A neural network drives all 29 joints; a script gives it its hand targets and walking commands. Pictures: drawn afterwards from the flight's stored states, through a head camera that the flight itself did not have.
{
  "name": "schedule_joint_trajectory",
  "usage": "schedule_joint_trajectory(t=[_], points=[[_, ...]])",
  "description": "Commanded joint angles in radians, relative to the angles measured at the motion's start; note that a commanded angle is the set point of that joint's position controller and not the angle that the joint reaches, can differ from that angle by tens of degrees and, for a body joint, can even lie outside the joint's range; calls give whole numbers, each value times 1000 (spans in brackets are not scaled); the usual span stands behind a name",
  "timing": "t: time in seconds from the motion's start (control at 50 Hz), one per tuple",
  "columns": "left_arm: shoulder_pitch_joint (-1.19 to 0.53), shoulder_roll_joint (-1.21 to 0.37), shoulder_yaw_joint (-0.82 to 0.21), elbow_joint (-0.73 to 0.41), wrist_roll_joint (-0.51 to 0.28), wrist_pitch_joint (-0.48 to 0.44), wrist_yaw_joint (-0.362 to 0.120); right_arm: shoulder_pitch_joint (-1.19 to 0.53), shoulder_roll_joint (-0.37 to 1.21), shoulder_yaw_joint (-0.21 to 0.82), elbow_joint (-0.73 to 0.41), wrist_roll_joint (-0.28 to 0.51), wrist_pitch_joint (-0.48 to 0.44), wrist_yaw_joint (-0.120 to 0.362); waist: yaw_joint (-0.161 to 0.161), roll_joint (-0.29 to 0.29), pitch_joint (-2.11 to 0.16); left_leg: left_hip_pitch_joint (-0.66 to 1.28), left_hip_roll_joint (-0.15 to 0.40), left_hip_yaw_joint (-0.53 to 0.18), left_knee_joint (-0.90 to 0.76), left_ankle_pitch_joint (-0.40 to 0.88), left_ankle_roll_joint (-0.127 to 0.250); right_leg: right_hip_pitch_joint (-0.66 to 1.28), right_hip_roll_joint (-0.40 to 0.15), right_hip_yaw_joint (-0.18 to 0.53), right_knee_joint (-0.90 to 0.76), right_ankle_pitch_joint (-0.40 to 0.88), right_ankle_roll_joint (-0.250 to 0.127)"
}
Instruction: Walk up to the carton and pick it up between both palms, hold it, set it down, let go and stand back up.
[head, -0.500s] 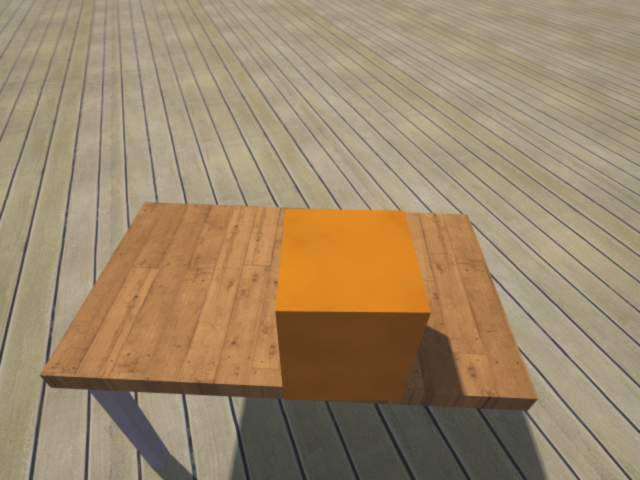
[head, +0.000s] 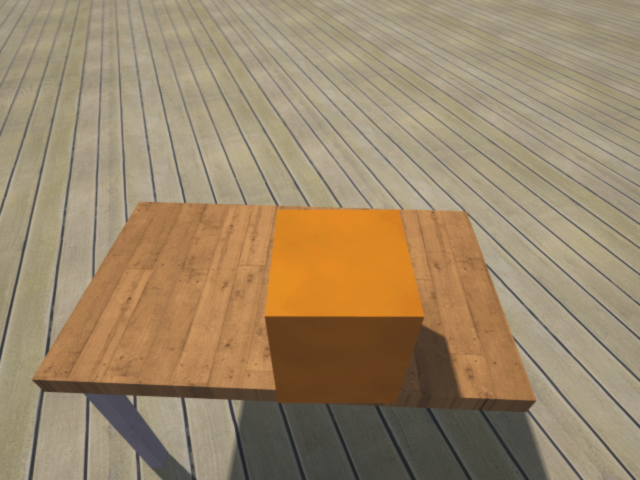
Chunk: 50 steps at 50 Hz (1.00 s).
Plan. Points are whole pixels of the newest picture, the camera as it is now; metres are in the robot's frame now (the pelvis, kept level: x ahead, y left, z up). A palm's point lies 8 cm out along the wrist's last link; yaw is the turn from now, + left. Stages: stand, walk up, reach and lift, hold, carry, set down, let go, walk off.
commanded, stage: stand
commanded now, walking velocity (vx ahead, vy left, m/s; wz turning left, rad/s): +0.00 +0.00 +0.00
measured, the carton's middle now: (337, 307) +0.43 -0.01 -0.06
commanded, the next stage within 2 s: none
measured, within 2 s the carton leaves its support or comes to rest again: neither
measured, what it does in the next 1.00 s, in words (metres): stands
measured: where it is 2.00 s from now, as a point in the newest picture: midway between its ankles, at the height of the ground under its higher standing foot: outside the picture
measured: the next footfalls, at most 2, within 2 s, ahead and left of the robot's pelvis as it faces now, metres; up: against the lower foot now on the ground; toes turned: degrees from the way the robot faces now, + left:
none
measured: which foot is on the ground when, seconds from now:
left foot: down 0.00-1.00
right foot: down 0.00-1.00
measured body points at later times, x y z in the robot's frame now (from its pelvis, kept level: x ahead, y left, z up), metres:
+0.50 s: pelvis +0.02 +0.00 +0.00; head +0.02 +0.00 +0.45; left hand +0.09 +0.26 -0.12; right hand +0.08 -0.26 -0.12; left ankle +0.05 +0.11 -0.73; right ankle +0.02 -0.12 -0.73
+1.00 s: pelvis +0.03 +0.00 +0.00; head +0.03 +0.00 +0.45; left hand +0.08 +0.26 -0.13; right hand +0.08 -0.26 -0.12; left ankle +0.05 +0.11 -0.73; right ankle +0.02 -0.12 -0.73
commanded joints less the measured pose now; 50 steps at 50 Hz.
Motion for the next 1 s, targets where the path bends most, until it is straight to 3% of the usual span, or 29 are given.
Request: schedule_joint_trajectory(t=[0.0, 0.4, 0.98], points=[[27, 128, 32, -55, -2, -13, 5, 25, -122, -28, -51, 1, -15, -6, 3, -6, 74, 0, 76, -123, -129, -70, 6, -68, -82, 111, -126, -56, -25], [-4, 123, 34, -31, -5, -7, 11, 18, -119, -27, -41, 3, -12, -15, 5, -4, 58, 49, 81, -116, -121, 56, 8, -18, -90, 99, -125, 54, -29], [-10, 121, 35, 23, -7, 0, 15, 16, -117, -28, -12, 5, -9, -22, 7, -3, 70, 66, 79, -119, -141, 71, 7, 12, -94, 87, -146, 61, -28]])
